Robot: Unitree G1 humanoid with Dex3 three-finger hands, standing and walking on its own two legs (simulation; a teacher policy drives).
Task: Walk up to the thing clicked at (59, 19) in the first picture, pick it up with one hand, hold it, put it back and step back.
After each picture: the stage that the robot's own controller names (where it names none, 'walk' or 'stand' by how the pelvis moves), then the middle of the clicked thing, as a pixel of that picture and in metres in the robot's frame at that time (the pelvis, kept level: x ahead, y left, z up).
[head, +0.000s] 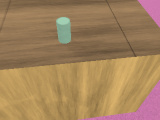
stand; (64, 30) +0.66 +0.09 +0.01
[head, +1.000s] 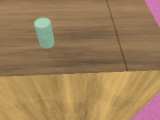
walk; (45, 33) +0.56 +0.18 +0.03
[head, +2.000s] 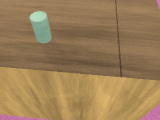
stand; (41, 27) +0.56 +0.20 +0.05
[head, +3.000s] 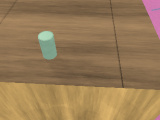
walk; (47, 45) +0.55 +0.18 +0.02
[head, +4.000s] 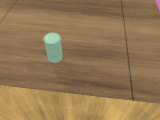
stand; (53, 48) +0.51 +0.13 +0.02
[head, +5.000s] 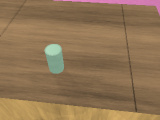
stand; (55, 59) +0.47 +0.12 +0.01
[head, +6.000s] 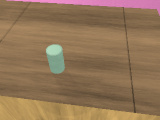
stand; (55, 59) +0.48 +0.12 +0.01
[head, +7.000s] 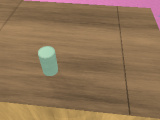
stand; (48, 61) +0.46 +0.16 +0.01
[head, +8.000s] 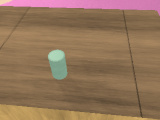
rise first; (58, 65) +0.45 +0.13 +0.01
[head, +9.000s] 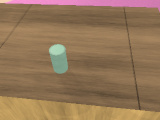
go down; (59, 59) +0.48 +0.13 +0.02
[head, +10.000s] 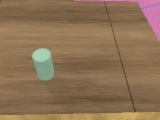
go down; (44, 65) +0.44 +0.12 +0.02
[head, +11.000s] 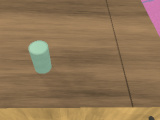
close in; (40, 57) +0.45 +0.13 +0.03
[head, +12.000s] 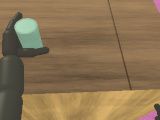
close; (30, 38) +0.48 +0.13 +0.07
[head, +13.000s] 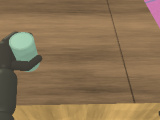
lift; (26, 53) +0.40 +0.16 +0.13
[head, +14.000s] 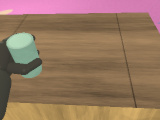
lift; (26, 56) +0.33 +0.17 +0.21
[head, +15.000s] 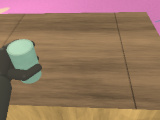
hold; (26, 62) +0.33 +0.17 +0.19
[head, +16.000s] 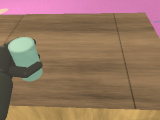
hold; (27, 60) +0.33 +0.17 +0.19
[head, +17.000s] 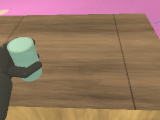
crouch; (26, 60) +0.33 +0.17 +0.20
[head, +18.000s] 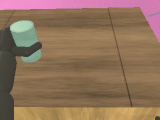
crouch; (27, 42) +0.41 +0.16 +0.19
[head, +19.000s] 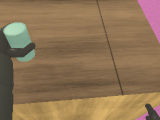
lower; (20, 42) +0.48 +0.15 +0.07
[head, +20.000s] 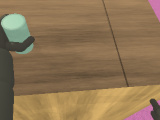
lower; (19, 35) +0.49 +0.15 +0.08
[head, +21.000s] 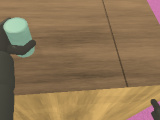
lower; (20, 38) +0.48 +0.15 +0.07
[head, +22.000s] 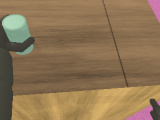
lower; (19, 35) +0.49 +0.15 +0.08
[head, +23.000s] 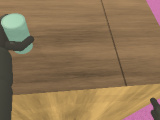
rest; (18, 34) +0.49 +0.15 +0.08
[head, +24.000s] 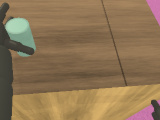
withdraw; (22, 38) +0.49 +0.14 +0.07
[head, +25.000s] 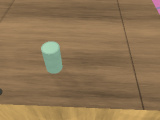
sink last; (52, 58) +0.45 +0.12 +0.04
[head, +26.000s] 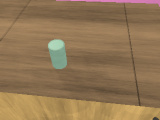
stand; (58, 54) +0.49 +0.14 +0.03
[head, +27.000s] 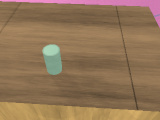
stand; (53, 60) +0.47 +0.12 +0.02
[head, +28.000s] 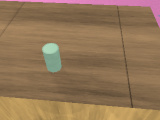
stand; (52, 58) +0.49 +0.14 +0.01
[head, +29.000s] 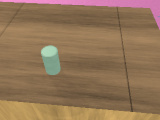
stand; (51, 60) +0.47 +0.14 +0.01
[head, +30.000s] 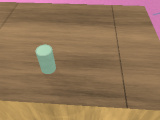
stand; (46, 59) +0.48 +0.17 +0.01
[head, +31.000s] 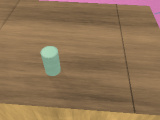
stand; (51, 61) +0.46 +0.14 +0.01
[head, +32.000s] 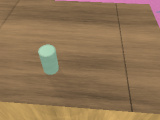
walk; (49, 60) +0.46 +0.14 +0.01
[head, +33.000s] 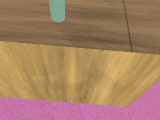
walk; (57, 7) +0.67 +0.12 +0.04
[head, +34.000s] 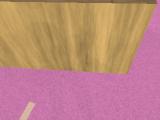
walk; out of the picture +1.00 +0.18 +0.04
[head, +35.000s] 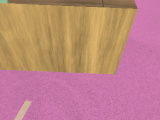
stand; out of the picture +1.16 +0.15 +0.03
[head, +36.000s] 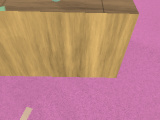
stand; out of the picture +1.10 +0.18 +0.01
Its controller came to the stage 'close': yes
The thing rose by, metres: 0.20
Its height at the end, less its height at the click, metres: +0.00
